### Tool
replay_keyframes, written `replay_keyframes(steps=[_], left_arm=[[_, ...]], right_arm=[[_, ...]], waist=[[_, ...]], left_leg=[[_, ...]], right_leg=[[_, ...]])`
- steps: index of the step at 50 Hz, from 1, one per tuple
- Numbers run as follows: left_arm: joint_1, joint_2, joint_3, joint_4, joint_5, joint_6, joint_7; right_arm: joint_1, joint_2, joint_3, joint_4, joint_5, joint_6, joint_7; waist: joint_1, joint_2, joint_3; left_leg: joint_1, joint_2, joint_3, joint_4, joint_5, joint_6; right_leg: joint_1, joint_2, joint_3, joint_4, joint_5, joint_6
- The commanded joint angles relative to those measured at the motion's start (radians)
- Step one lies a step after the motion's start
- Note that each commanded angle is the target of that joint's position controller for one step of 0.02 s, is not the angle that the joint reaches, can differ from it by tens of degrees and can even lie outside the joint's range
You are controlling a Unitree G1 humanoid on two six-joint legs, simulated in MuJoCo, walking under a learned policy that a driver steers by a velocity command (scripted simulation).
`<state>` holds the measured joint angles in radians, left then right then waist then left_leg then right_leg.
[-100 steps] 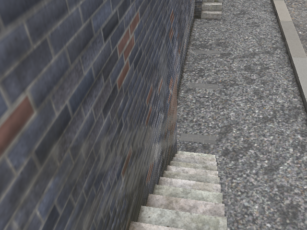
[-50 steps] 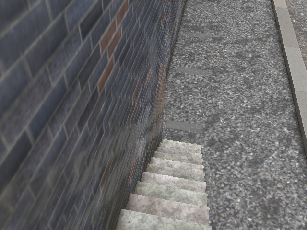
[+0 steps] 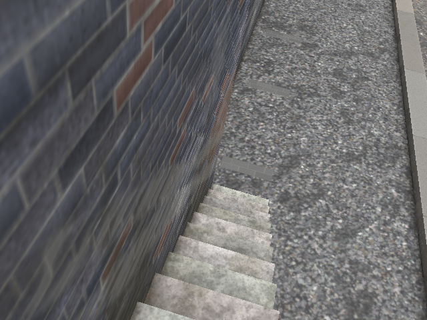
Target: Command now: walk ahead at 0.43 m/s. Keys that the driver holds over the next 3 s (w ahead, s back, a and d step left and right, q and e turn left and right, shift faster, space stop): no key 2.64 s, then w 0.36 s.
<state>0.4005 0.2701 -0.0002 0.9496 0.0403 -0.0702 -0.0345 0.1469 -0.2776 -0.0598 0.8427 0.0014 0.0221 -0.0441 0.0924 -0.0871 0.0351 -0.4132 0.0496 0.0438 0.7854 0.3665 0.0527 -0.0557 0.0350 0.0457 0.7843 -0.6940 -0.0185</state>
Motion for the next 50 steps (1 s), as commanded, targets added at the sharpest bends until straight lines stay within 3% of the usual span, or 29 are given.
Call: replay_keyframes(steps=[1, 2, 3, 4, 6, 8, 9, 10, 12, 14, 18, 19, 22, 24, 26, 28, 30, 32, 33, 34, 36, 37, 38, 40, 45, 46, 47, 48, 50], left_arm=[[0.116, 0.105, 0.022, -0.008, 0.019, -0.016, 0.035], [0.151, 0.103, 0.023, 0.008, 0.015, -0.015, 0.047], [0.178, 0.108, 0.018, 0.032, -0.040, -0.076, 0.026], [0.192, 0.073, 0.017, 0.057, -0.071, -0.075, 0.029], [0.283, 0.024, -0.006, 0.107, -0.001, -0.031, 0.032], [0.123, 0.100, 0.010, 0.079, 0.050, -0.011, 0.001], [-0.020, 0.170, 0.033, -0.033, -0.012, -0.023, -0.023], [0.005, 0.101, 0.021, -0.113, -0.003, -0.048, -0.019], [-0.175, 0.059, -0.032, -0.266, -0.009, -0.086, -0.005], [-0.218, 0.010, -0.057, -0.262, 0.004, -0.075, 0.044], [0.266, -0.019, -0.015, -0.024, 0.052, -0.009, -0.047], [0.139, 0.084, 0.003, -0.055, 0.070, -0.008, -0.021], [-0.203, 0.059, -0.019, -0.221, -0.012, -0.013, -0.003], [-0.241, 0.127, -0.009, -0.221, -0.071, -0.041, -0.006], [-0.275, 0.087, 0.000, -0.194, 0.034, -0.021, -0.029], [-0.221, 0.030, 0.001, -0.180, -0.039, 0.008, -0.032], [0.085, 0.095, 0.050, -0.125, -0.008, 0.013, -0.021], [0.530, 0.290, 0.123, -0.017, 0.029, -0.016, -0.007], [0.365, 0.316, 0.113, -0.082, 0.006, -0.037, -0.020], [0.371, 0.248, 0.097, -0.094, 0.018, -0.042, -0.022], [0.107, 0.187, 0.051, -0.120, 0.058, -0.046, -0.033], [0.025, 0.036, 0.016, -0.115, -0.023, 0.002, -0.014], [-0.095, 0.235, 0.028, -0.187, 0.043, -0.025, -0.014], [-0.041, 0.094, 0.010, -0.154, 0.052, -0.050, 0.025], [0.118, 0.110, 0.005, -0.129, 0.048, -0.074, 0.079], [0.076, 0.041, -0.017, -0.051, -0.066, -0.029, 0.055], [0.064, 0.016, -0.037, -0.046, -0.065, -0.020, 0.048], [-0.037, 0.260, 0.028, -0.199, -0.003, -0.036, 0.038], [-0.107, 0.293, 0.065, -0.191, 0.031, -0.051, 0.017]], right_arm=[[-0.173, -0.106, -0.024, -0.046, 0.000, -0.038, 0.004], [-0.184, -0.087, -0.017, -0.038, -0.012, -0.044, -0.001], [-0.041, 0.047, 0.073, -0.034, -0.257, -0.048, 0.147], [0.053, 0.010, 0.049, -0.005, -0.246, -0.041, 0.190], [0.076, 0.004, 0.068, -0.010, -0.179, -0.049, 0.184], [0.501, -0.033, 0.070, 0.099, -0.150, -0.068, 0.167], [0.605, -0.113, 0.049, 0.099, -0.121, -0.064, 0.158], [0.527, -0.237, 0.014, 0.058, -0.116, -0.068, 0.168], [0.286, -0.279, -0.018, -0.035, -0.107, -0.115, 0.177], [-0.020, -0.001, 0.082, -0.100, -0.086, -0.145, 0.141], [0.007, -0.128, 0.028, -0.089, -0.077, -0.145, 0.151], [0.117, -0.051, 0.044, -0.070, -0.061, -0.156, 0.117], [0.352, 0.099, 0.098, 0.044, -0.029, -0.109, 0.099], [0.260, 0.092, 0.105, -0.033, 0.032, -0.086, 0.139], [0.264, -0.130, 0.030, -0.019, -0.034, -0.096, 0.081], [0.217, -0.087, 0.047, -0.014, -0.070, -0.082, 0.080], [0.119, -0.137, 0.039, -0.011, -0.113, -0.076, 0.133], [0.141, -0.051, 0.040, -0.072, -0.058, -0.083, 0.157], [0.232, 0.029, 0.046, -0.098, -0.059, -0.074, 0.131], [0.238, 0.005, 0.039, -0.102, -0.051, -0.062, 0.101], [0.335, 0.049, 0.055, -0.118, -0.041, -0.046, 0.087], [0.217, 0.022, 0.020, -0.054, 0.062, -0.006, -0.033], [0.447, 0.091, 0.082, -0.154, -0.044, -0.021, 0.089], [0.377, 0.039, 0.056, -0.151, -0.031, -0.007, 0.109], [0.198, 0.053, 0.083, -0.260, -0.002, -0.015, 0.087], [0.025, 0.053, 0.041, -0.211, 0.029, 0.025, -0.030], [0.017, 0.101, 0.072, -0.230, 0.033, 0.056, -0.050], [0.266, 0.048, 0.072, -0.214, -0.028, 0.033, 0.081], [0.274, 0.022, 0.059, -0.182, -0.019, 0.016, 0.158]], waist=[[0.049, 0.208, 0.207], [0.068, 0.197, 0.185], [0.057, 0.085, 0.069], [0.035, 0.102, 0.010], [0.021, 0.093, 0.005], [-0.199, 0.210, -0.109], [-0.288, 0.402, -0.276], [-0.178, 0.462, -0.370], [-0.149, 0.200, -0.296], [-0.031, 0.046, 0.022], [0.134, 0.138, 0.014], [-0.003, 0.137, 0.024], [-0.159, 0.099, -0.040], [-0.153, 0.010, 0.003], [-0.190, 0.176, 0.085], [-0.159, 0.123, 0.089], [0.045, 0.182, -0.037], [0.184, -0.291, -0.264], [0.037, -0.278, -0.299], [0.078, -0.113, -0.351], [-0.086, 0.050, -0.171], [-0.112, 0.293, -0.235], [-0.251, -0.138, -0.041], [-0.161, 0.048, -0.008], [-0.005, 0.011, -0.017], [-0.061, 0.325, -0.133], [-0.080, 0.225, -0.116], [-0.106, -0.269, 0.038], [-0.107, -0.079, 0.064]], left_leg=[[-0.222, 0.026, -0.127, -0.447, -0.142, -0.072], [-0.269, 0.022, -0.131, -0.515, -0.103, -0.074], [-0.222, 0.073, -0.192, -0.420, -0.222, -0.099], [-0.136, 0.105, -0.186, -0.543, -0.179, -0.067], [0.168, 0.052, -0.096, -0.499, -0.074, -0.072], [0.780, 0.036, -0.065, -0.230, 0.118, 0.010], [0.853, 0.143, -0.199, -0.343, 0.280, 0.122], [0.983, 0.274, -0.224, -0.069, 0.882, 0.247], [0.828, 0.430, -0.469, -0.076, 0.496, 0.353], [0.089, 0.398, -0.453, -0.214, -0.258, 0.277], [-0.626, 0.073, -0.133, -0.096, -0.226, 0.159], [-0.282, 0.095, -0.197, 0.061, -0.497, 0.155], [0.202, 0.181, -0.515, 0.187, -0.735, 0.125], [0.080, -0.034, -0.190, 0.227, -0.928, -0.041], [-0.126, 0.048, -0.264, 0.117, -0.854, 0.137], [-0.165, 0.083, -0.300, 0.142, -0.835, 0.121], [-0.385, 0.057, -0.221, 0.401, -0.775, 0.039], [-0.513, -0.196, -0.034, 1.226, -1.230, -0.131], [-0.818, -0.209, -0.043, 1.544, -1.355, -0.184], [-0.939, -0.217, -0.101, 1.666, -1.307, -0.183], [-0.851, -0.127, -0.247, 1.582, -0.900, -0.116], [-0.543, -0.105, -0.131, 1.311, -0.930, -0.112], [-0.684, -0.105, -0.157, 1.537, -0.786, -0.121], [-0.751, -0.070, -0.132, 1.485, -0.601, -0.144], [-1.017, -0.046, -0.182, 1.416, -0.519, -0.191], [-0.651, 0.004, -0.116, 0.978, -0.530, -0.187], [-0.484, -0.007, 0.001, 0.764, -0.414, -0.169], [-0.477, -0.012, 0.105, 0.864, -0.553, -0.180], [-0.225, -0.022, 0.093, 0.607, -0.643, -0.219]], right_leg=[[0.075, -0.151, 0.243, -0.120, 0.483, -0.146], [0.172, -0.138, 0.227, -0.082, 0.533, -0.140], [0.216, -0.058, 0.134, 0.274, 0.394, -0.053], [0.188, -0.062, 0.155, 0.375, 0.350, -0.067], [-0.206, 0.001, 0.172, 0.513, 0.168, -0.081], [-0.703, 0.062, 0.088, 0.913, 0.117, -0.015], [-0.750, 0.103, 0.023, 1.243, -0.063, 0.039], [-0.875, 0.044, -0.022, 1.386, -0.186, 0.095], [-1.223, -0.077, 0.055, 1.388, -0.201, 0.149], [-1.050, -0.243, 0.164, 0.586, 0.196, 0.150], [-0.115, -0.051, -0.110, 0.534, 0.768, 0.108], [-0.489, -0.093, 0.000, 0.290, 0.959, 0.121], [-0.900, -0.198, 0.110, -0.074, 0.760, 0.108], [-0.819, -0.234, 0.072, -0.300, 1.043, 0.046], [-0.528, -0.064, -0.120, -0.260, 1.023, 0.071], [-0.343, -0.098, -0.075, -0.428, 1.042, 0.090], [0.161, -0.075, -0.129, -0.253, 1.214, 0.053], [0.608, -0.264, -0.053, -0.302, 1.808, -0.192], [0.690, -0.392, 0.116, -0.069, 2.205, -0.345], [0.668, -0.488, 0.195, -0.080, 2.183, -0.403], [0.171, -0.505, 0.168, -0.153, 1.803, -0.323], [0.010, -0.500, 0.141, -0.302, 1.589, -0.286], [-0.259, -0.441, 0.071, -0.334, 1.395, -0.299], [-0.346, -0.407, 0.132, -0.382, 0.994, -0.270], [-0.137, -0.419, 0.190, -0.376, 0.642, -0.261], [-0.136, -0.369, 0.133, -0.336, 0.747, -0.216], [-0.265, -0.278, 0.040, -0.324, 0.686, -0.160], [-0.520, -0.236, -0.042, -0.538, 0.250, -0.107], [-0.648, -0.273, 0.048, -0.558, 0.006, -0.068]])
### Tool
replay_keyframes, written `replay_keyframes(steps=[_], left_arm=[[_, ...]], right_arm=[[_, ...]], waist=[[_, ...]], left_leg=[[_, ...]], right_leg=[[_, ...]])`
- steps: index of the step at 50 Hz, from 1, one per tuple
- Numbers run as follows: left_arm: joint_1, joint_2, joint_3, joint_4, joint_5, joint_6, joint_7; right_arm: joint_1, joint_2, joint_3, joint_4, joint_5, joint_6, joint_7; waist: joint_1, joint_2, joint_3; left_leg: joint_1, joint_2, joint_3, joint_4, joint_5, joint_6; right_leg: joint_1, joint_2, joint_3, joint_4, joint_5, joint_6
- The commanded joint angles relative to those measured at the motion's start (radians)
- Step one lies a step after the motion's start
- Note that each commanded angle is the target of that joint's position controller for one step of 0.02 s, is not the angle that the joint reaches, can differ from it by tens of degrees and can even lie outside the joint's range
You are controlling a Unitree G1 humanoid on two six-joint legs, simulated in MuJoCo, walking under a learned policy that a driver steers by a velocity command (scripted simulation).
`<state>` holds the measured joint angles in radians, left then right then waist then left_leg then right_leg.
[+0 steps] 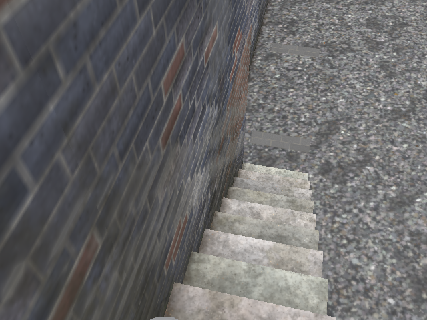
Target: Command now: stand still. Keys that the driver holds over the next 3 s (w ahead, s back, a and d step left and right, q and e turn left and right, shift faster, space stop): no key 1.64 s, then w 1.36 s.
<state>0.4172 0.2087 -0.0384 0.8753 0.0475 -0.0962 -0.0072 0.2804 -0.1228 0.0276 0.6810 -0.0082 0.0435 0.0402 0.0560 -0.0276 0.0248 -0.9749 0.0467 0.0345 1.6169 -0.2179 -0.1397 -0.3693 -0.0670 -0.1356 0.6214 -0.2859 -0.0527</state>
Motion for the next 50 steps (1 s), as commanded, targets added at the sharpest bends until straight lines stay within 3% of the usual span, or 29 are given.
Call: replay_keyframes(steps=[1, 2, 3, 4, 5, 6, 7, 8, 9, 10, 11, 12, 13, 15, 17, 19, 22, 28, 29, 34, 35, 37, 39, 43, 44, 46, 48, 50], left_arm=[[-0.139, 0.305, 0.095, -0.116, 0.025, -0.020, 0.007], [-0.156, 0.236, 0.075, -0.132, 0.011, -0.020, 0.022], [-0.166, 0.198, 0.069, -0.125, -0.020, -0.017, 0.024], [-0.187, 0.187, 0.065, -0.114, -0.045, -0.010, 0.021], [-0.150, 0.210, 0.076, -0.089, -0.057, 0.011, 0.017], [-0.071, 0.172, 0.075, -0.058, -0.039, 0.023, 0.002], [0.065, 0.113, 0.080, -0.067, -0.039, 0.030, 0.008], [-0.005, 0.063, 0.058, -0.127, -0.052, 0.013, 0.002], [-0.090, 0.069, 0.053, -0.109, -0.069, 0.012, 0.004], [-0.099, 0.051, 0.041, -0.099, -0.077, 0.020, 0.004], [-0.113, 0.098, 0.049, -0.087, -0.071, 0.018, 0.008], [-0.100, 0.121, 0.052, -0.076, -0.063, 0.013, 0.010], [-0.103, 0.131, 0.050, -0.065, -0.054, 0.010, 0.009], [-0.118, 0.121, 0.048, -0.048, -0.052, 0.009, 0.003], [-0.160, 0.108, 0.043, -0.047, -0.052, 0.012, -0.004], [-0.171, 0.100, 0.038, -0.034, -0.049, 0.013, -0.010], [-0.188, 0.088, 0.029, -0.025, -0.043, 0.013, -0.007], [-0.188, 0.076, 0.024, 0.000, -0.043, 0.012, -0.010], [-0.183, 0.096, 0.029, 0.006, -0.035, 0.009, -0.013], [-0.170, 0.087, 0.030, 0.024, -0.042, 0.007, -0.018], [-0.185, 0.101, 0.034, 0.027, -0.025, 0.005, -0.017], [-0.168, 0.095, 0.033, 0.036, -0.030, 0.003, -0.016], [-0.147, 0.120, 0.045, 0.043, -0.034, 0.008, -0.026], [-0.157, 0.132, 0.053, 0.036, -0.041, 0.010, -0.029], [-0.155, 0.126, 0.049, 0.029, -0.046, 0.007, -0.031], [-0.182, 0.130, 0.044, 0.024, -0.048, 0.010, -0.037], [-0.167, 0.141, 0.045, 0.033, -0.045, 0.015, -0.031], [-0.163, 0.148, 0.044, 0.036, -0.058, 0.015, -0.033]], right_arm=[[0.152, -0.076, -0.013, 0.000, -0.016, -0.019, 0.081], [0.123, -0.044, -0.002, 0.003, -0.020, -0.035, 0.085], [0.090, -0.006, 0.011, -0.010, -0.025, -0.048, 0.096], [0.106, 0.022, 0.017, -0.014, -0.020, -0.062, 0.105], [0.108, -0.004, 0.000, -0.013, -0.008, -0.074, 0.116], [0.136, -0.012, -0.014, -0.004, -0.017, -0.086, 0.107], [0.099, -0.150, -0.054, -0.026, -0.038, -0.100, 0.089], [0.019, -0.166, -0.034, -0.054, -0.005, -0.107, 0.126], [-0.002, -0.091, -0.009, -0.068, 0.027, -0.104, 0.150], [-0.078, -0.076, 0.003, -0.074, 0.063, -0.115, 0.173], [-0.081, -0.130, -0.017, -0.072, 0.063, -0.118, 0.181], [-0.066, -0.164, -0.031, -0.061, 0.058, -0.121, 0.180], [-0.058, -0.167, -0.031, -0.059, 0.050, -0.119, 0.178], [-0.034, -0.139, -0.022, -0.042, 0.033, -0.115, 0.174], [-0.034, -0.123, -0.016, -0.032, 0.026, -0.112, 0.170], [-0.038, -0.125, -0.019, -0.018, 0.019, -0.106, 0.167], [-0.047, -0.117, -0.015, 0.001, 0.013, -0.105, 0.164], [-0.047, -0.112, -0.009, 0.036, 0.003, -0.101, 0.154], [-0.064, -0.120, -0.014, 0.026, -0.002, -0.099, 0.151], [-0.036, -0.119, -0.012, 0.048, -0.005, -0.094, 0.140], [-0.004, -0.144, -0.027, 0.065, -0.002, -0.090, 0.136], [-0.005, -0.130, -0.025, 0.069, -0.002, -0.086, 0.134], [0.004, -0.111, -0.017, 0.080, -0.008, -0.093, 0.125], [0.016, -0.130, -0.019, 0.090, -0.005, -0.093, 0.114], [0.040, -0.122, -0.012, 0.108, -0.003, -0.096, 0.109], [0.063, -0.133, -0.016, 0.126, -0.014, -0.103, 0.105], [0.060, -0.131, -0.016, 0.129, -0.009, -0.103, 0.106], [0.070, -0.150, -0.023, 0.136, -0.010, -0.112, 0.098]], waist=[[-0.056, -0.111, 0.068], [-0.036, -0.073, 0.043], [-0.034, -0.067, 0.014], [-0.053, -0.067, -0.002], [-0.054, -0.034, -0.024], [-0.052, 0.015, -0.085], [0.036, 0.134, -0.167], [0.043, 0.252, -0.171], [-0.010, 0.138, -0.141], [0.024, 0.078, -0.097], [0.023, 0.062, -0.081], [0.020, 0.087, -0.079], [0.008, 0.085, -0.074], [-0.011, 0.081, -0.088], [-0.024, 0.072, -0.076], [-0.029, 0.059, -0.077], [-0.024, 0.041, -0.073], [-0.021, 0.025, -0.049], [-0.009, 0.017, -0.044], [-0.012, 0.020, -0.036], [-0.022, 0.023, -0.003], [-0.015, 0.018, -0.014], [-0.009, 0.019, 0.005], [-0.014, 0.029, 0.000], [-0.004, 0.003, 0.002], [-0.019, 0.021, 0.008], [-0.015, 0.033, 0.012], [-0.015, 0.021, 0.001]], left_leg=[[0.341, 0.006, 0.048, -0.474, 0.031, -0.016], [0.340, 0.022, 0.009, -0.664, 0.071, -0.003], [0.411, 0.020, -0.002, -0.790, 0.030, 0.010], [0.510, -0.010, 0.024, -0.924, 0.018, 0.027], [0.605, -0.059, 0.063, -1.059, -0.009, 0.055], [0.746, -0.044, 0.035, -1.101, 0.121, 0.106], [0.824, 0.072, -0.099, -1.054, 0.754, 0.222], [0.871, 0.201, -0.393, -1.147, 0.501, 0.327], [0.834, 0.203, -0.417, -1.178, 0.318, 0.306], [0.731, 0.168, -0.332, -1.170, 0.266, 0.232], [0.642, 0.147, -0.295, -1.178, 0.229, 0.181], [0.627, 0.134, -0.259, -1.172, 0.214, 0.151], [0.623, 0.126, -0.240, -1.176, 0.181, 0.133], [0.674, 0.115, -0.214, -1.174, 0.117, 0.133], [0.682, 0.109, -0.198, -1.172, 0.060, 0.148], [0.702, 0.100, -0.172, -1.162, 0.065, 0.176], [0.710, 0.093, -0.142, -1.143, 0.096, 0.198], [0.698, 0.073, -0.102, -1.128, 0.028, 0.177], [0.679, 0.072, -0.089, -1.113, 0.007, 0.174], [0.656, 0.059, -0.058, -1.099, -0.033, 0.161], [0.635, 0.053, -0.049, -1.101, -0.055, 0.165], [0.625, 0.049, -0.042, -1.098, -0.083, 0.161], [0.618, 0.032, -0.021, -1.082, -0.106, 0.142], [0.621, 0.022, 0.009, -1.060, -0.095, 0.132], [0.602, 0.028, 0.017, -1.054, -0.109, 0.122], [0.615, 0.021, 0.033, -1.048, -0.116, 0.109], [0.622, 0.021, 0.040, -1.040, -0.083, 0.110], [0.623, 0.017, 0.049, -1.039, -0.077, 0.100]], right_leg=[[-0.219, -0.173, 0.225, -0.370, -0.397, -0.020], [-0.121, -0.197, 0.273, -0.333, -0.377, -0.049], [-0.070, -0.240, 0.329, -0.304, -0.381, -0.077], [-0.055, -0.242, 0.338, -0.263, -0.347, -0.098], [-0.048, -0.204, 0.306, -0.190, -0.279, -0.095], [-0.054, -0.153, 0.245, -0.046, -0.145, -0.037], [-0.053, -0.087, 0.137, 0.186, -0.056, 0.042], [-0.276, 0.003, 0.155, 0.157, -0.182, 0.121], [-0.263, -0.029, 0.155, 0.150, -0.148, 0.181], [-0.145, -0.063, 0.153, 0.111, -0.028, 0.220], [-0.057, -0.054, 0.138, 0.130, 0.030, 0.221], [-0.026, -0.053, 0.141, 0.132, 0.040, 0.209], [-0.012, -0.050, 0.142, 0.110, 0.059, 0.198], [0.002, -0.050, 0.153, 0.058, 0.090, 0.186], [0.009, -0.055, 0.161, 0.035, 0.109, 0.173], [0.017, -0.052, 0.161, 0.017, 0.125, 0.163], [0.027, -0.050, 0.164, -0.001, 0.152, 0.149], [0.022, -0.036, 0.161, -0.023, 0.139, 0.115], [0.030, -0.036, 0.156, -0.026, 0.131, 0.108], [0.044, -0.019, 0.154, -0.037, 0.116, 0.083], [0.029, -0.004, 0.139, -0.025, 0.077, 0.076], [0.044, 0.000, 0.139, -0.037, 0.067, 0.069], [0.048, 0.011, 0.138, -0.054, 0.046, 0.063], [0.061, 0.024, 0.136, -0.062, 0.071, 0.040], [0.088, 0.022, 0.148, -0.073, 0.067, 0.031], [0.069, 0.025, 0.170, -0.094, -0.005, 0.027], [0.071, 0.034, 0.160, -0.097, 0.031, 0.028], [0.103, 0.043, 0.162, -0.108, 0.077, 0.021]])
Over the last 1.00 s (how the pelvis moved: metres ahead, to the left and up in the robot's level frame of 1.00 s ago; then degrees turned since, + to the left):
0.27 -0.03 -0.34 0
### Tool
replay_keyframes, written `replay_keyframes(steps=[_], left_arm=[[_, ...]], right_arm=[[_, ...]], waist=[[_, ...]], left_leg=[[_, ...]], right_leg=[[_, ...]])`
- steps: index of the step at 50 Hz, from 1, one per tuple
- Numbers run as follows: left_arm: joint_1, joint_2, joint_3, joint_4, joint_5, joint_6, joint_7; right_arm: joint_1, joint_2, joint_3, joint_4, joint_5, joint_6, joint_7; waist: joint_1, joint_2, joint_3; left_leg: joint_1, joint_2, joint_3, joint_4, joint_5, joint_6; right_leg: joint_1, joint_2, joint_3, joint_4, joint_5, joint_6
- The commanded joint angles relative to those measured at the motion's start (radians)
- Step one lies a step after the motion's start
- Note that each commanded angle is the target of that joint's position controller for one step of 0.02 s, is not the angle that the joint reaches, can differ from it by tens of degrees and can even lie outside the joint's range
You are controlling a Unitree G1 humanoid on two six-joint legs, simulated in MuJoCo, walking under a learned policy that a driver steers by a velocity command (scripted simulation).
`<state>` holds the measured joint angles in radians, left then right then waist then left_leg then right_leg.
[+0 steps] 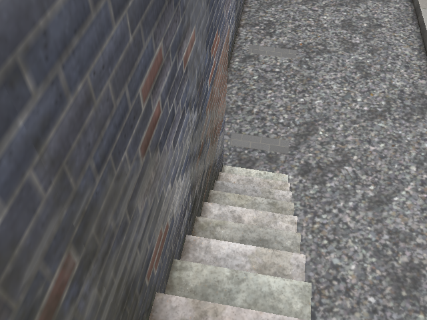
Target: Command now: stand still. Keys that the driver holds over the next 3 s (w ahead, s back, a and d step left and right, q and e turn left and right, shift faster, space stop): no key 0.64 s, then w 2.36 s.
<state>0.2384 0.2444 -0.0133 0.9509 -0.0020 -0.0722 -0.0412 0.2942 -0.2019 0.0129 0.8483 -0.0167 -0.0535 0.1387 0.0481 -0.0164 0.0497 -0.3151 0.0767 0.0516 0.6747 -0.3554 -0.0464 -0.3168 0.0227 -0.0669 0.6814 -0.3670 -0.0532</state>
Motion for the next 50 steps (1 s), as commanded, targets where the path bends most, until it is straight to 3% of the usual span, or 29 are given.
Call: replay_keyframes(steps=[1, 4, 7, 14, 15, 16, 18, 32, 34, 35, 36, 37, 38, 39, 42, 43, 44, 45, 46, 47, 48, 49, 50], left_arm=[[0.013, 0.115, 0.018, -0.039, -0.008, -0.009, 0.001], [-0.007, 0.128, 0.021, -0.050, 0.006, -0.020, -0.009], [0.010, 0.126, 0.019, -0.049, -0.002, -0.029, -0.013], [0.017, 0.137, 0.024, -0.052, -0.003, -0.025, -0.024], [0.001, 0.137, 0.024, -0.057, -0.007, -0.027, -0.024], [0.000, 0.140, 0.024, -0.056, -0.009, -0.027, -0.025], [-0.020, 0.150, 0.027, -0.048, -0.006, -0.031, -0.025], [-0.006, 0.154, 0.031, -0.008, -0.008, -0.031, -0.032], [0.001, 0.172, 0.040, -0.003, -0.009, -0.031, -0.026], [-0.008, 0.202, 0.054, -0.009, -0.004, -0.032, -0.016], [0.094, 0.066, 0.028, -0.022, 0.066, 0.028, -0.016], [0.081, 0.093, 0.037, -0.019, 0.057, 0.051, -0.019], [0.076, 0.105, 0.045, -0.034, 0.046, 0.061, -0.018], [0.082, 0.106, 0.045, -0.038, 0.050, 0.068, -0.013], [0.140, 0.138, 0.058, -0.044, 0.059, 0.081, 0.010], [0.166, 0.134, 0.059, -0.040, 0.073, 0.089, 0.020], [-0.014, 0.264, 0.092, -0.115, -0.016, 0.015, 0.028], [-0.066, 0.218, 0.080, -0.135, -0.024, -0.019, 0.037], [-0.066, 0.169, 0.068, -0.131, -0.013, -0.036, 0.041], [-0.048, 0.114, 0.054, -0.122, 0.001, -0.047, 0.047], [-0.055, 0.072, 0.041, -0.125, 0.019, -0.059, 0.060], [-0.178, 0.045, 0.027, -0.157, 0.034, -0.064, 0.080], [-0.258, 0.025, 0.014, -0.182, 0.033, -0.063, 0.094]], right_arm=[[0.054, -0.074, -0.008, -0.029, -0.003, -0.015, -0.003], [0.063, -0.085, -0.013, -0.009, -0.004, -0.020, -0.011], [0.078, -0.090, -0.013, 0.013, -0.007, -0.019, -0.019], [0.088, -0.095, -0.010, 0.048, -0.010, -0.014, -0.029], [0.096, -0.094, -0.007, 0.056, -0.021, -0.011, -0.035], [0.094, -0.093, -0.007, 0.058, -0.022, -0.009, -0.037], [0.074, -0.107, -0.010, 0.065, -0.023, -0.008, -0.042], [0.076, -0.108, -0.008, 0.129, -0.023, 0.001, -0.050], [0.079, -0.128, -0.015, 0.136, -0.029, 0.004, -0.055], [0.072, -0.157, -0.028, 0.131, -0.040, 0.003, -0.062], [0.033, -0.201, -0.058, 0.119, 0.063, 0.047, -0.134], [0.045, -0.146, -0.039, 0.110, 0.075, 0.067, -0.159], [0.044, -0.129, -0.033, 0.109, 0.060, 0.077, -0.171], [0.035, -0.120, -0.033, 0.116, 0.045, 0.082, -0.177], [0.025, -0.136, -0.045, 0.132, 0.032, 0.072, -0.176], [0.030, -0.144, -0.050, 0.134, 0.033, 0.070, -0.181], [0.038, -0.075, -0.020, 0.084, -0.108, -0.014, -0.106], [0.032, -0.063, -0.028, 0.094, -0.120, -0.060, -0.087], [0.057, -0.092, -0.042, 0.084, -0.102, -0.074, -0.068], [0.164, -0.140, -0.059, 0.108, -0.090, -0.080, -0.064], [0.287, -0.190, -0.078, 0.132, -0.090, -0.077, -0.065], [0.359, -0.175, -0.075, 0.134, -0.090, -0.068, -0.071], [0.329, -0.138, -0.063, 0.126, -0.082, -0.061, -0.085]], waist=[[-0.006, 0.019, -0.023], [-0.012, 0.030, -0.028], [-0.009, 0.020, -0.040], [-0.006, 0.022, -0.026], [-0.005, 0.051, -0.025], [-0.005, 0.040, -0.019], [-0.006, 0.033, -0.023], [-0.007, 0.036, -0.012], [-0.002, 0.038, 0.004], [0.000, 0.035, 0.026], [0.014, 0.053, -0.115], [-0.017, -0.035, -0.106], [-0.016, -0.077, -0.063], [-0.013, -0.086, -0.022], [-0.003, -0.078, 0.072], [-0.004, -0.094, 0.093], [-0.048, -0.014, 0.212], [-0.061, 0.079, 0.132], [-0.070, 0.107, 0.088], [-0.101, 0.171, 0.024], [-0.155, 0.230, -0.030], [-0.231, 0.192, -0.002], [-0.243, 0.127, 0.020]], left_leg=[[-0.042, -0.011, 0.035, -0.097, 0.067, 0.005], [-0.038, -0.008, 0.038, -0.087, 0.119, 0.002], [-0.038, -0.002, 0.044, -0.075, 0.146, 0.002], [-0.057, 0.006, 0.047, -0.072, 0.132, -0.009], [-0.069, 0.009, 0.052, -0.086, 0.132, -0.012], [-0.072, 0.010, 0.052, -0.087, 0.125, -0.013], [-0.078, 0.007, 0.056, -0.077, 0.131, -0.013], [-0.059, 0.012, 0.061, -0.080, 0.126, -0.017], [-0.062, 0.014, 0.060, -0.103, 0.005, -0.002], [-0.069, 0.009, 0.061, -0.101, -0.097, 0.016], [-0.018, 0.028, 0.048, -0.007, 0.020, 0.006], [-0.044, 0.013, 0.061, -0.016, -0.014, -0.001], [-0.065, 0.004, 0.070, -0.023, -0.044, 0.000], [-0.084, -0.004, 0.075, -0.022, -0.053, 0.008], [-0.124, -0.021, 0.076, -0.015, -0.088, 0.041], [-0.123, -0.027, 0.072, -0.006, -0.136, 0.050], [-0.091, -0.023, 0.024, -0.039, -0.082, 0.104], [0.007, -0.015, -0.021, -0.097, -0.125, 0.143], [0.063, 0.020, -0.097, -0.146, -0.200, 0.208], [0.179, 0.107, -0.260, -0.206, -0.217, 0.295], [0.306, 0.238, -0.467, -0.276, -0.166, 0.399], [0.396, 0.337, -0.589, -0.361, -0.150, 0.450], [0.402, 0.351, -0.588, -0.364, -0.176, 0.422]], right_leg=[[0.062, -0.046, 0.092, -0.166, 0.184, 0.020], [0.081, -0.042, 0.087, -0.144, 0.247, 0.013], [0.104, -0.041, 0.086, -0.134, 0.328, 0.013], [0.126, -0.035, 0.091, -0.130, 0.341, 0.014], [0.148, -0.032, 0.093, -0.135, 0.329, 0.023], [0.151, -0.029, 0.093, -0.136, 0.327, 0.025], [0.159, -0.025, 0.093, -0.131, 0.359, 0.023], [0.154, -0.017, 0.090, -0.135, 0.329, 0.020], [0.132, -0.017, 0.097, -0.166, 0.066, 0.013], [0.096, -0.020, 0.111, -0.180, -0.155, -0.004], [0.186, -0.135, 0.275, -0.195, 0.170, -0.063], [0.218, -0.143, 0.286, -0.195, 0.244, -0.078], [0.205, -0.141, 0.294, -0.216, 0.227, -0.087], [0.192, -0.136, 0.299, -0.229, 0.188, -0.084], [0.140, -0.148, 0.357, -0.285, -0.024, -0.114], [0.133, -0.142, 0.389, -0.275, -0.016, -0.146], [-0.098, -0.166, 0.343, -0.179, -0.337, -0.171], [-0.185, -0.120, 0.265, -0.097, -0.366, -0.165], [-0.279, -0.054, 0.154, 0.034, -0.375, -0.136], [-0.395, 0.003, 0.066, 0.213, -0.361, -0.087], [-0.522, 0.025, 0.010, 0.422, -0.345, -0.026], [-0.715, -0.034, 0.086, 0.502, -0.428, 0.005], [-0.776, -0.087, 0.125, 0.482, -0.382, 0.021]])
Over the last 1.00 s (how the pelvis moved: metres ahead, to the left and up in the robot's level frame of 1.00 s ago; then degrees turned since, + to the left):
0.04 0.00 -0.01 -2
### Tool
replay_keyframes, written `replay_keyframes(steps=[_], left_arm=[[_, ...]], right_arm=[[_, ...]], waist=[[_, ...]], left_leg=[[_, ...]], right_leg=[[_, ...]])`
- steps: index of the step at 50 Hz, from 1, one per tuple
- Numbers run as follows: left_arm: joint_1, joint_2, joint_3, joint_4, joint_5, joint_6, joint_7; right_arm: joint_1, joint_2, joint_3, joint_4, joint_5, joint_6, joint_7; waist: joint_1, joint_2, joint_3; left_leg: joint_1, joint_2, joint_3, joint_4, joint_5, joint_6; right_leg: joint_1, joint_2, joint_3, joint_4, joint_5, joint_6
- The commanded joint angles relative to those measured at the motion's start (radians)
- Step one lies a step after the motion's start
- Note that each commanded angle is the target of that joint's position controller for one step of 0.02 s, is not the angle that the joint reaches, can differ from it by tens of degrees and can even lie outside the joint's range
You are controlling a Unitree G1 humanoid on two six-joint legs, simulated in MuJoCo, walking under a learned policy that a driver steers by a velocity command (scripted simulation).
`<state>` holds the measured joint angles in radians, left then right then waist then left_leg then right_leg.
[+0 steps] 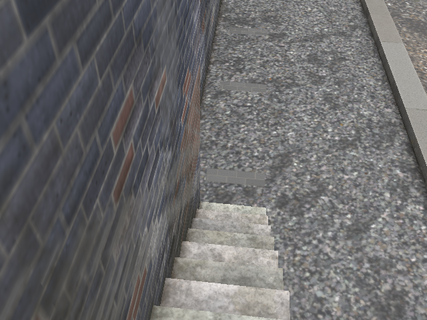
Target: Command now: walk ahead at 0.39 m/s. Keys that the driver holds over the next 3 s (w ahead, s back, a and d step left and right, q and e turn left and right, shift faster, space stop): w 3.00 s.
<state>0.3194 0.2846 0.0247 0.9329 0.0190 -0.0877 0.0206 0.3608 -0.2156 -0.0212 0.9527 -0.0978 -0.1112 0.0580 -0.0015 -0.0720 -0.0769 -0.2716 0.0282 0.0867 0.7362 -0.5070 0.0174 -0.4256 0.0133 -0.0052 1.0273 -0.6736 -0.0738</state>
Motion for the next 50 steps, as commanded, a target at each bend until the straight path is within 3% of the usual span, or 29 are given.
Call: replay_keyframes(steps=[1, 3, 4, 5, 7, 8, 9, 10, 14, 16, 17, 18, 19, 21, 22, 25, 27, 28, 29, 32, 34, 37, 38, 39, 40, 41, 43, 46, 50], left_arm=[[-0.361, -0.030, -0.034, -0.175, 0.015, -0.044, 0.045], [-0.206, -0.014, -0.032, -0.133, 0.048, -0.036, 0.032], [0.000, -0.026, -0.018, -0.075, 0.077, 0.033, -0.056], [-0.118, 0.034, -0.015, -0.111, 0.081, -0.014, -0.037], [-0.153, 0.060, -0.013, -0.116, 0.074, -0.019, -0.032], [-0.131, 0.042, -0.023, -0.109, 0.072, -0.028, -0.030], [-0.092, -0.006, -0.002, -0.117, 0.026, -0.015, -0.069], [-0.145, -0.097, -0.035, -0.112, -0.014, 0.003, -0.105], [0.145, -0.019, 0.012, 0.001, 0.027, -0.005, -0.115], [0.315, 0.042, 0.040, 0.002, 0.022, -0.006, -0.093], [0.330, 0.153, 0.043, -0.005, 0.065, -0.017, -0.085], [0.357, 0.184, 0.064, -0.005, 0.055, -0.010, -0.077], [0.433, 0.207, 0.090, 0.032, 0.043, -0.014, -0.071], [0.347, 0.075, 0.070, 0.023, 0.060, -0.034, -0.094], [0.309, -0.033, 0.026, 0.016, 0.055, -0.053, -0.106], [0.033, 0.005, 0.007, -0.001, -0.012, -0.051, -0.054], [-0.012, 0.054, 0.017, 0.025, -0.027, -0.046, -0.050], [-0.071, 0.031, -0.019, -0.044, 0.047, -0.083, -0.021], [0.113, 0.040, -0.007, 0.031, 0.041, -0.090, 0.008], [0.376, 0.002, -0.055, 0.117, 0.048, -0.052, 0.043], [0.278, 0.078, -0.045, 0.109, 0.114, -0.012, -0.004], [0.072, 0.217, -0.014, 0.032, 0.114, -0.025, -0.036], [0.223, 0.209, 0.006, 0.090, 0.052, -0.022, -0.067], [0.376, 0.126, -0.006, 0.151, 0.050, -0.005, -0.119], [0.274, -0.023, 0.019, 0.067, -0.055, 0.027, -0.078], [0.391, -0.044, 0.016, 0.091, -0.024, 0.118, -0.027], [0.190, -0.111, -0.012, 0.060, 0.063, 0.206, -0.016], [-0.034, -0.038, -0.002, 0.008, 0.039, 0.250, -0.040], [-0.111, -0.047, -0.014, -0.052, 0.004, 0.264, -0.049]], right_arm=[[0.188, -0.101, -0.022, -0.005, 0.009, 0.010, -0.017], [0.115, -0.096, -0.019, -0.026, -0.012, 0.016, -0.027], [0.144, -0.205, -0.070, 0.077, 0.156, 0.035, -0.087], [0.072, -0.078, -0.012, -0.055, -0.008, 0.012, -0.048], [0.064, 0.008, 0.008, -0.062, -0.038, -0.028, -0.068], [0.153, 0.021, 0.008, -0.039, -0.015, -0.032, -0.082], [0.168, -0.105, -0.044, 0.047, 0.177, 0.006, -0.103], [0.204, -0.050, -0.031, 0.032, 0.184, 0.018, -0.128], [0.190, -0.183, -0.089, 0.013, 0.122, 0.085, -0.130], [0.079, -0.130, -0.089, -0.007, 0.087, 0.090, -0.143], [0.097, -0.075, -0.082, -0.112, 0.147, 0.059, -0.129], [0.124, -0.067, -0.063, -0.094, 0.148, 0.049, -0.125], [0.105, -0.062, -0.058, -0.089, 0.116, 0.051, -0.122], [0.022, -0.139, -0.084, -0.040, 0.100, 0.083, -0.111], [-0.027, -0.148, -0.084, -0.032, 0.089, 0.089, -0.113], [-0.003, 0.007, -0.028, -0.057, 0.078, 0.113, -0.110], [0.146, -0.016, -0.041, 0.010, 0.095, 0.111, -0.113], [0.027, -0.036, 0.025, -0.081, -0.102, 0.081, 0.041], [-0.032, -0.049, 0.017, -0.107, -0.102, 0.067, 0.088], [-0.319, -0.003, 0.073, -0.188, -0.073, 0.094, 0.107], [-0.331, -0.006, 0.088, -0.248, -0.039, 0.112, 0.108], [0.119, -0.177, 0.021, -0.180, -0.046, 0.098, 0.092], [0.189, -0.292, -0.038, -0.142, -0.007, 0.069, 0.075], [0.301, -0.315, -0.055, -0.116, -0.042, 0.057, 0.092], [0.428, -0.289, -0.040, -0.058, 0.172, 0.069, -0.046], [0.471, -0.325, -0.063, -0.016, 0.172, 0.097, -0.097], [0.296, -0.254, -0.043, -0.040, 0.217, 0.067, -0.146], [0.168, -0.122, 0.010, -0.046, 0.146, 0.041, -0.123], [0.088, -0.099, 0.053, -0.082, 0.158, 0.041, -0.136]], waist=[[-0.176, 0.114, 0.119], [-0.078, 0.133, 0.069], [0.024, 0.262, 0.159], [-0.034, 0.057, 0.098], [-0.060, 0.176, 0.133], [-0.098, 0.173, 0.061], [-0.038, 0.211, 0.173], [-0.084, 0.051, 0.187], [0.052, -0.111, 0.169], [0.164, -0.030, 0.067], [0.059, -0.176, 0.008], [0.062, -0.111, -0.079], [0.105, -0.123, -0.123], [0.095, -0.008, 0.118], [0.067, 0.123, 0.219], [-0.106, 0.014, 0.213], [-0.156, -0.086, 0.159], [-0.087, -0.121, 0.367], [0.014, 0.015, 0.233], [0.189, 0.041, 0.195], [0.135, -0.031, 0.204], [-0.092, 0.077, 0.170], [-0.077, 0.246, 0.092], [-0.069, 0.313, -0.082], [-0.060, 0.196, -0.160], [0.046, 0.020, -0.102], [0.078, 0.200, 0.041], [0.059, 0.165, 0.140], [0.097, 0.161, 0.145]], left_leg=[[0.296, 0.378, -0.558, -0.417, -0.047, 0.309], [0.002, 0.302, -0.398, -0.329, -0.091, 0.226], [0.037, 0.277, -0.334, -0.203, 0.232, 0.186], [-0.217, 0.221, -0.261, -0.249, -0.155, 0.195], [-0.077, 0.211, -0.229, -0.022, -0.174, 0.149], [0.019, 0.228, -0.257, 0.080, -0.177, 0.144], [-0.179, 0.176, -0.161, 0.183, 0.022, 0.092], [-0.312, 0.110, -0.044, 0.202, -0.043, 0.078], [-0.327, -0.018, 0.116, 0.647, -0.165, 0.078], [-0.517, -0.033, -0.046, 1.227, -0.386, 0.137], [-0.790, -0.003, -0.085, 1.327, -0.366, 0.087], [-0.905, 0.023, -0.067, 1.344, -0.278, 0.086], [-0.926, 0.051, -0.126, 1.242, -0.215, 0.072], [-0.852, 0.073, -0.136, 1.116, -0.103, 0.043], [-0.770, 0.108, -0.187, 0.782, 0.170, 0.032], [-0.149, 0.070, -0.108, 0.189, 0.685, -0.065], [-0.092, 0.088, -0.160, 0.186, 1.003, -0.050], [-0.475, 0.109, -0.278, 0.451, 0.800, -0.009], [-0.783, 0.089, -0.261, 0.330, 0.767, 0.001], [-0.626, 0.103, -0.130, -0.170, 1.058, -0.006], [-0.201, 0.061, -0.057, -0.006, 0.926, -0.016], [0.126, 0.102, -0.153, -0.098, 0.908, 0.046], [0.194, 0.057, -0.131, -0.477, 0.664, 0.083], [0.551, 0.044, -0.066, 0.048, 0.826, 0.120], [0.511, 0.378, -0.307, 0.033, 1.400, 0.021], [0.570, 0.515, -0.656, -0.121, 1.697, -0.080], [0.305, 0.535, -0.785, -0.307, 0.945, 0.054], [-0.114, 0.375, -0.456, -0.277, 0.415, 0.091], [-0.204, 0.307, -0.313, -0.293, 0.337, 0.042]], right_leg=[[-0.602, -0.099, 0.060, 0.071, -0.020, 0.062], [-0.300, -0.071, 0.063, 0.198, 0.132, 0.056], [-0.250, -0.056, 0.014, 0.094, 0.261, 0.037], [-0.146, -0.022, 0.006, 0.207, 0.233, 0.022], [-0.366, -0.114, 0.140, -0.006, 0.649, 0.027], [-0.394, -0.102, 0.104, -0.106, 0.655, 0.025], [-0.105, -0.079, 0.063, -0.248, 0.769, 0.042], [0.096, -0.041, -0.001, -0.480, 1.148, 0.074], [0.465, 0.062, -0.117, -0.820, 0.968, 0.123], [0.704, -0.118, 0.000, -0.703, 1.050, 0.122], [0.870, -0.302, 0.204, -0.338, 2.025, 0.037], [0.958, -0.394, 0.266, -0.306, 2.157, -0.035], [0.841, -0.479, 0.480, -0.406, 1.405, -0.225], [0.470, -0.437, 0.529, -0.511, 0.970, -0.288], [0.297, -0.309, 0.364, -0.516, 0.977, -0.190], [-0.207, -0.173, 0.227, -0.656, 0.749, -0.110], [-0.139, -0.133, 0.158, -0.537, 0.636, -0.084], [-0.211, -0.258, 0.340, -0.333, 0.254, -0.158], [0.153, -0.279, 0.368, -0.244, 0.240, -0.210], [0.109, -0.172, 0.340, -0.150, 0.009, -0.187], [-0.287, -0.162, 0.279, -0.149, -0.208, -0.144], [-0.255, -0.186, 0.301, 0.201, -0.016, 0.010], [-0.101, -0.007, 0.149, 0.599, 0.057, 0.090], [-0.402, 0.087, 0.117, 1.073, 0.025, 0.070], [-0.346, 0.094, 0.131, 1.115, -0.357, 0.128], [-0.487, 0.160, 0.168, 1.130, -0.152, 0.103], [-0.579, 0.099, 0.197, 1.097, 0.003, 0.074], [-0.456, 0.115, 0.255, 0.955, 0.332, 0.070], [-0.367, 0.144, 0.265, 0.607, 0.484, 0.144]])
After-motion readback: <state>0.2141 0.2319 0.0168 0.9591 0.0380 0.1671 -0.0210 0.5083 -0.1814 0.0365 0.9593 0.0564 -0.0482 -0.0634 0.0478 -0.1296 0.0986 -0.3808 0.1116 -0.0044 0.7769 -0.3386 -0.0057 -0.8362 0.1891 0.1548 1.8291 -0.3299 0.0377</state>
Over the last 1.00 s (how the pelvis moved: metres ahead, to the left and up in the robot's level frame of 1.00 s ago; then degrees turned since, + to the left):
0.07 0.00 -0.01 -2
